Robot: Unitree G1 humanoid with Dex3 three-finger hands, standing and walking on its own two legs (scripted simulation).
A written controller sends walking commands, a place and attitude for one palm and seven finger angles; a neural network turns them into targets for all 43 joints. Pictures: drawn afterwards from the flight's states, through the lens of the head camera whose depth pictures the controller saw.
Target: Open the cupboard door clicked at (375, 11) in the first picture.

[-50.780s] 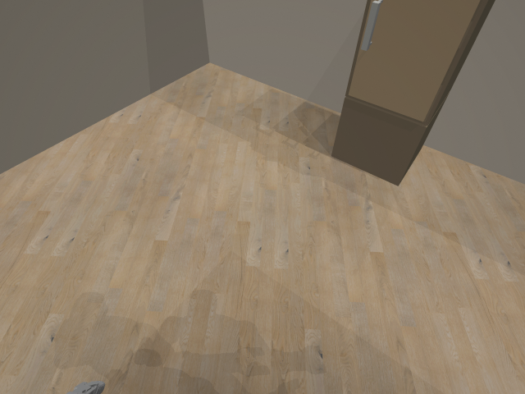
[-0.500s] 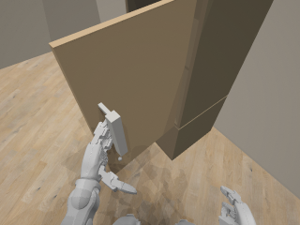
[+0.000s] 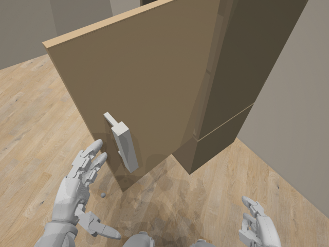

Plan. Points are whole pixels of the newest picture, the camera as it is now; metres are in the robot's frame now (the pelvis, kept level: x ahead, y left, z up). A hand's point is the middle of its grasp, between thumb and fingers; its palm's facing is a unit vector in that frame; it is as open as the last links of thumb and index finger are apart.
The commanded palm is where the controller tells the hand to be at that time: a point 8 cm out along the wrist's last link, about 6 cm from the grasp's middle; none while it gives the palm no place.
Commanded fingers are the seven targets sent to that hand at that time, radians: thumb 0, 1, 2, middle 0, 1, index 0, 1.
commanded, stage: slide the hand sideways off the handle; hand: left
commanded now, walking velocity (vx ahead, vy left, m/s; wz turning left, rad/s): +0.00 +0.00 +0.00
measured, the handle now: (121, 144) +0.34 +0.13 +0.07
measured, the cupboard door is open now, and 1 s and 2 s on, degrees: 95 95 95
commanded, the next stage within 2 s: draw the hand back to the body in 0.28 s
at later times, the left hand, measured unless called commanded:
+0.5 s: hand (85, 204) +0.20 +0.17 +0.07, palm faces -0.03 -1.00 -0.06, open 16.3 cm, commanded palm +0.17 +0.24 +0.09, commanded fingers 0.00 -0.50 0.30 -0.15 -0.30 -0.15 -0.30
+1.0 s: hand (44, 193) +0.19 +0.22 +0.14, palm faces +0.16 -0.95 -0.27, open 15.6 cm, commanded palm +0.16 +0.27 +0.16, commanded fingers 0.00 -0.08 0.48 -0.17 -0.30 -0.17 -0.30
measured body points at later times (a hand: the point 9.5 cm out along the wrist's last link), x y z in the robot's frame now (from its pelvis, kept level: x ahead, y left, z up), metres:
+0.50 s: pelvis +0.00 -0.01 -0.01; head +0.05 -0.02 +0.44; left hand +0.19 +0.23 +0.07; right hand +0.18 -0.24 -0.08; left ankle +0.01 +0.09 -0.66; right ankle +0.00 -0.10 -0.66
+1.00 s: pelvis +0.01 +0.00 +0.04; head +0.01 -0.01 +0.49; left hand +0.18 +0.27 +0.15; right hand +0.20 -0.22 -0.03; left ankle +0.01 +0.09 -0.66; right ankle +0.00 -0.10 -0.66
